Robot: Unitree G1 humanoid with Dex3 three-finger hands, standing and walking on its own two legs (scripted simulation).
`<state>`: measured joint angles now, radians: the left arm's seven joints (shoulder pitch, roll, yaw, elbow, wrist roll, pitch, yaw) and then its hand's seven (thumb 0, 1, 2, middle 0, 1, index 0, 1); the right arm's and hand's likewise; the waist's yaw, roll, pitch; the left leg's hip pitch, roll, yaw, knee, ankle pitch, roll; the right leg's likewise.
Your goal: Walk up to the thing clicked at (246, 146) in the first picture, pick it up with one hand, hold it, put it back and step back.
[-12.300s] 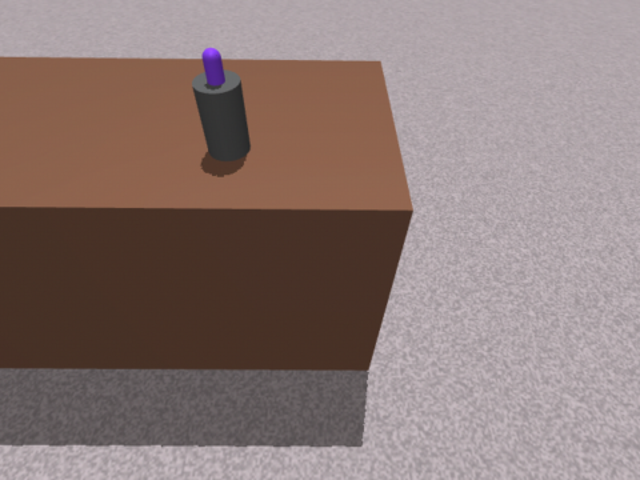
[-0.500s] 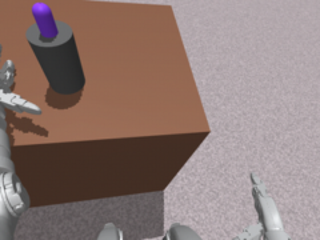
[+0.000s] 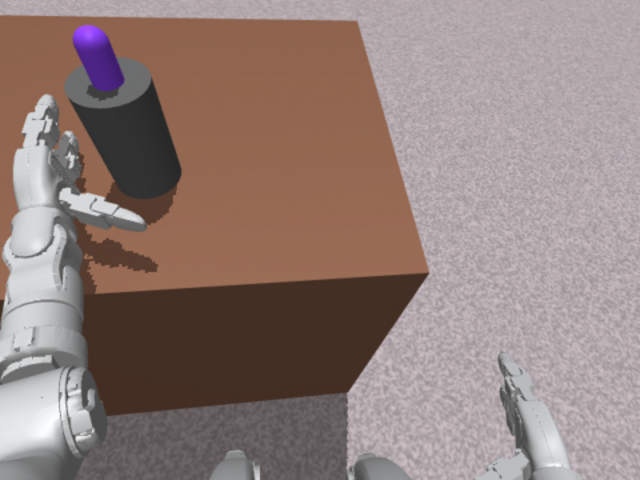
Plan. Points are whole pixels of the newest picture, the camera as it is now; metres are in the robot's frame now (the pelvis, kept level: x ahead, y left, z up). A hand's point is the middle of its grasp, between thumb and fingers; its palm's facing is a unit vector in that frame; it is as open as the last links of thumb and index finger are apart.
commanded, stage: close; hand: left
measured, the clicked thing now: (123, 115) +0.51 +0.21 +0.14
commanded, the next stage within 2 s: settle in 1.00 s
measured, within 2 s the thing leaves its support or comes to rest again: leaves its support in 1.28 s
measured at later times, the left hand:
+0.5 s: hand (125, 146) +0.50 +0.22 +0.10, palm faces +0.21 -0.98 +0.01, open 16.5 cm
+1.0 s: hand (121, 152) +0.49 +0.22 +0.10, palm faces +0.22 -0.98 +0.00, open 11.4 cm
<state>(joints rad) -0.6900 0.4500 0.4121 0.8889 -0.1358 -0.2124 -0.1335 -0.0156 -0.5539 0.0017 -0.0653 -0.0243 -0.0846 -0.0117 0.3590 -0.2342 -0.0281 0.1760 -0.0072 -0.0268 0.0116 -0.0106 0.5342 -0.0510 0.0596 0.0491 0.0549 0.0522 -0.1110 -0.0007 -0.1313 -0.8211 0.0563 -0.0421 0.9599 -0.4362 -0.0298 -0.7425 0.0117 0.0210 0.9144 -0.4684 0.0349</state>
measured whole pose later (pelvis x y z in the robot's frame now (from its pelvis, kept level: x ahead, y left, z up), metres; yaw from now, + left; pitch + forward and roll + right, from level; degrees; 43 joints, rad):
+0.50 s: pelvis -0.02 +0.00 -0.01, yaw -1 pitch +18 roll -2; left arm -0.90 0.52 0.44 1.08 -0.07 -0.24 -0.05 -0.02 -0.59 0.03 -0.33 -0.17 -0.34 -0.16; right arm 0.36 -0.25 -0.04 0.08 -0.03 0.02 0.03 -0.01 0.53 -0.05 0.06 0.05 0.05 0.05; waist -0.18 0.00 -0.10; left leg -0.89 0.06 -0.03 0.99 -0.42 -0.03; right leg -0.82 0.02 0.03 0.95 -0.44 0.04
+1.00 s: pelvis +0.00 +0.01 +0.00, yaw -1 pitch +18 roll -2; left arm -0.76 0.44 0.41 0.91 -0.09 -0.23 -0.03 -0.01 -0.33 0.55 -0.72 -0.65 -0.75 -0.65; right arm 0.39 -0.24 -0.05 0.08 -0.02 0.05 0.03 -0.01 0.52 -0.05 0.06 0.05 0.05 0.05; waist -0.14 0.01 -0.14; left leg -0.85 0.06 -0.02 0.98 -0.44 -0.02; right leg -0.78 0.02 0.04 0.93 -0.46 0.04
